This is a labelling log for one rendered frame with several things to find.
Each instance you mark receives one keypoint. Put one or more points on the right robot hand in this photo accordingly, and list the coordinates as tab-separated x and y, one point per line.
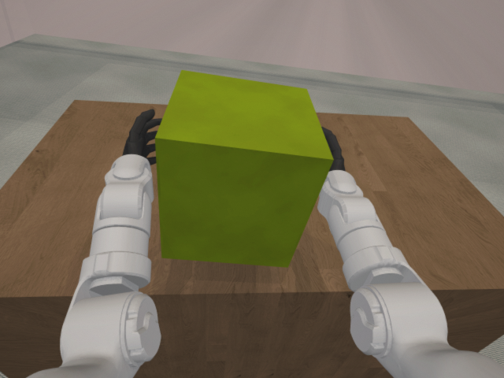
338	163

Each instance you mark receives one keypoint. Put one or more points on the left robot forearm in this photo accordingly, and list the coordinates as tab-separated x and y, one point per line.
118	260

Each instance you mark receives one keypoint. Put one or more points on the left robot hand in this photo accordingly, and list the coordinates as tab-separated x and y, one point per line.
138	138

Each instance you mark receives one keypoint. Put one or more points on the right robot upper arm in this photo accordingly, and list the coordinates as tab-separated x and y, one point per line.
402	325

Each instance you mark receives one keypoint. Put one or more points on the left robot upper arm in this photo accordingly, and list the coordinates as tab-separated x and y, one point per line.
108	336

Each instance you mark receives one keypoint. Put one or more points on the pedestal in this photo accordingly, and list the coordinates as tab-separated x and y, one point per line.
225	320

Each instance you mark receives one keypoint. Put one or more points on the carton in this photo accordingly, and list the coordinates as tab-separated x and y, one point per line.
240	165

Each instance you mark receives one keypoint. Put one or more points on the right robot forearm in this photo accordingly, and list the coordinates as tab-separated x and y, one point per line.
367	253

